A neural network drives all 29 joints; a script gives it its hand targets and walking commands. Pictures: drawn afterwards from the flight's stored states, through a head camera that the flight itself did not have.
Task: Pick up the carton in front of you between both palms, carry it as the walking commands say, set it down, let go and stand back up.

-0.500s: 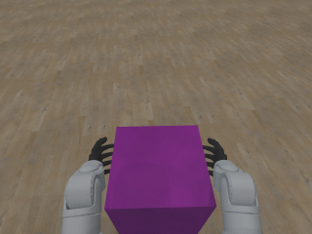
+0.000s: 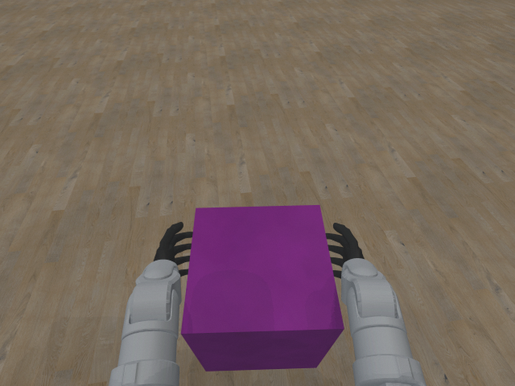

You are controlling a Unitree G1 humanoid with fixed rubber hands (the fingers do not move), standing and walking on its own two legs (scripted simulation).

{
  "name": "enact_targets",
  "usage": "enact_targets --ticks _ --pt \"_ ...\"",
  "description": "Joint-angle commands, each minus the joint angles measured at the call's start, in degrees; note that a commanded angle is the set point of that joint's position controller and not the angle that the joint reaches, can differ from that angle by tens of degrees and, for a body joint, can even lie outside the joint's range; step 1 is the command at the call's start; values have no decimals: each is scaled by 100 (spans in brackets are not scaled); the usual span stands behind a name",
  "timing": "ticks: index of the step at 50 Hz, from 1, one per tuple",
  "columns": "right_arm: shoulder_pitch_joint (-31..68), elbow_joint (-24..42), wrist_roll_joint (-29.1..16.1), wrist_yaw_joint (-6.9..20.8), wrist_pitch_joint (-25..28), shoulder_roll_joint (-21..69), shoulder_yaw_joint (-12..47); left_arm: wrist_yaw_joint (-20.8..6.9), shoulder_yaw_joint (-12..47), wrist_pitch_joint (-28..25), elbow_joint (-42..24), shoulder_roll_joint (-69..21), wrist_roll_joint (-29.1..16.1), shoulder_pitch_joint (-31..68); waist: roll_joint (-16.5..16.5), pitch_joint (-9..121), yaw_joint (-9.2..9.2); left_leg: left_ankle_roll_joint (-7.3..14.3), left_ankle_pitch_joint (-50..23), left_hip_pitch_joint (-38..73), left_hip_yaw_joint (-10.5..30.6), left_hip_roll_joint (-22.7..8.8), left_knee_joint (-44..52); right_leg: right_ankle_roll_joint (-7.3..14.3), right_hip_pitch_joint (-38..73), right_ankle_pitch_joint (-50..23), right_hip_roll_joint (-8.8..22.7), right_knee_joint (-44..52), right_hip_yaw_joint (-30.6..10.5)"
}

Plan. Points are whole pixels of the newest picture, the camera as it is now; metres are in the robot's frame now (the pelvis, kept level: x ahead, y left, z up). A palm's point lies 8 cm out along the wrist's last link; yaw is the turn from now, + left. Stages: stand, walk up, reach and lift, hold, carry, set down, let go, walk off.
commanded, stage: carry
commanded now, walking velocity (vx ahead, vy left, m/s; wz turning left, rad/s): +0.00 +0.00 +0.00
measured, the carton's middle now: (259, 292) +0.30 +0.00 -0.05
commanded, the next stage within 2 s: hold in 0.68 s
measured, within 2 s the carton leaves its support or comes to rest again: neither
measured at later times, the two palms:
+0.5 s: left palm (167, 278) +0.28 +0.14 +0.04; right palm (360, 278) +0.27 -0.16 +0.04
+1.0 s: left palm (188, 278) +0.28 +0.11 +0.04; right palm (386, 301) +0.23 -0.18 +0.04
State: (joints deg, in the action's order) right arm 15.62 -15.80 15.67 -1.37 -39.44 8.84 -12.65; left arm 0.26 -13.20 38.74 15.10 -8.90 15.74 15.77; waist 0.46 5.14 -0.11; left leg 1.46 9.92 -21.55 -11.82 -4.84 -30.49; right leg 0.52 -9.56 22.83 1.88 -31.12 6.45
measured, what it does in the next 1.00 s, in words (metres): stands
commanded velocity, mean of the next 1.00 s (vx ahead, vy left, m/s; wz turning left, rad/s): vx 0.00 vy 0.00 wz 0.00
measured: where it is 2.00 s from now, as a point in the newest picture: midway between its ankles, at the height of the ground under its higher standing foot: outside the picture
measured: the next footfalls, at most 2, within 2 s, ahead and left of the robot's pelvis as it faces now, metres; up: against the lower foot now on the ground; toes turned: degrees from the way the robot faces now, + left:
none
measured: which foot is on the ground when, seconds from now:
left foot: down 0.00-1.00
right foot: down 0.00-1.00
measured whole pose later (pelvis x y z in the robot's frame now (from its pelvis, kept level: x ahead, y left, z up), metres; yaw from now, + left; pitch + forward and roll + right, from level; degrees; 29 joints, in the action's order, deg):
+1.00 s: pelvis -0.03 +0.01 +0.01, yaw -8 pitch -7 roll +0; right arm 15.2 -16.3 14.8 -0.4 -37.5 8.7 -13.6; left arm 1.4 -11.1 39.9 12.7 -8.8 16.1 15.4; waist 3.1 -4.7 0.4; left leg -0.5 5.1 -9.2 -3.6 -2.2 -21.1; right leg 0.9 -1.6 16.2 -0.7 -24.6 -1.0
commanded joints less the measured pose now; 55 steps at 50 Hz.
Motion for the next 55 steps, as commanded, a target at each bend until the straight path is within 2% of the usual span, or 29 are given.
enact_targets --ticks 1,3,7,15,34,35,36,37,38,39,40,41,42,46,48,51,52,55 --pt "2966 639 -1542 1364 307 5230 3279 -1228 3228 -170 -319 -5331 -1419 2593 -19 1526 15 25 -1192 1343 696 -533 225 146 -351 -1533 644 572 -498" --pt "2828 847 -1651 1351 159 5221 3442 -1214 3398 -26 -508 -5330 -1520 2466 -26 1568 17 33 -1283 1346 691 -544 212 144 -347 -1612 641 540 -491" --pt "2615 896 -1633 1334 -31 5066 3371 -1197 3334 160 -560 -5192 -1490 2266 -25 1551 18 29 -1326 1302 676 -558 210 140 -372 -1666 632 521 -495" --pt "2820 1051 -1722 1339 -6 5114 3484 -1200 3435 146 -715 -5232 -1573 2450 -35 1448 7 -12 -1041 1234 704 -555 292 161 -496 -1360 625 602 -543" --pt "2739 978 -1679 1330 -30 5075 3414 -1196 3383 164 -673 -5187 -1542 2388 -39 1478 9 -44 -1069 1189 676 -572 286 180 -530 -1469 612 565 -580" --pt "2410 683 -1602 1370 50 5238 3231 -1210 3295 161 -915 -5335 -1570 1898 865 537 205 96 -1920 3361 1430 1082 258 172 -1378 -2615 -330 1208 -1447" --pt "2364 831 -1458 1291 235 5177 3163 -1203 3395 77 -1034 -5063 -1539 2109 826 714 -52 86 -2331 3826 1591 924 223 184 -1609 -2642 -272 1306 -1522" --pt "2216 795 -1315 1248 285 5048 3056 -1218 3445 48 -1058 -5091 -1566 2116 457 757 -43 12 -2485 3242 1577 940 350 172 -741 -2969 -378 1223 -1459" --pt "2109 744 -1265 1189 336 5001 2937 -1243 3570 22 -1080 -5038 -1621 2229 411 946 -195 -62 -2431 3181 1611 933 440 156 -332 -2834 -440 1269 -1409" --pt "2207 749 -1266 1185 376 5001 2935 -1254 3609 -6 -1061 -5071 -1613 2230 198 927 -154 -115 -2284 3107 1545 994 481 138 -181 -2912 -464 1244 -1382" --pt "2311 707 -1323 1181 407 5035 2968 -1224 3644 -13 -1057 -5073 -1593 2208 116 997 -149 -130 -2125 3272 1513 1021 515 123 -220 -2804 -466 1295 -1404" --pt "2303 679 -1315 1197 414 5046 2977 -1237 3632 -34 -1091 -5075 -1600 2223 186 893 -78 -143 -1788 3071 1494 1044 579 118 -78 -2488 -476 1360 -1376" --pt "2435 702 -1381 1230 416 5084 3059 -1226 3654 -44 -1061 -5125 -1561 2223 42 888 -9 -149 -1719 3029 1475 1069 612 97 -51 -2582 -478 1334 -1379" --pt "2856 738 -1592 1375 427 5113 3295 -1121 3400 -85 -856 -5123 -1350 2066 35 780 271 -72 -1472 3365 1456 1089 677 46 -502 -2168 -457 1441 -1391" --pt "3189 504 -1504 1461 465 5004 3150 -1084 3130 -114 -596 -5148 -1218 2271 35 537 351 -55 -1181 3503 1441 1043 684 105 -905 -1525 -459 1509 -1372" --pt "3740 -190 -1197 1588 656 4920 2681 -1105 2664 -236 26 -5271 -1033 2869 129 125 325 -58 -488 3637 1425 988 593 268 -1671 -343 -418 1571 -1350" --pt "3875 -496 -1054 1612 758 4922 2455 -1131 2501 -296 252 -5270 -982 3119 260 96 276 -74 -248 3618 1446 965 525 325 -1772 -79 -405 1524 -1331" --pt "4444 -1350 -551 1703 1113 4799 1694 -1150 1928 -502 987 -5386 -704 3811 53 108 175 -149 381 3348 1586 877 421 419 -2130 282 -505 1114 -1210"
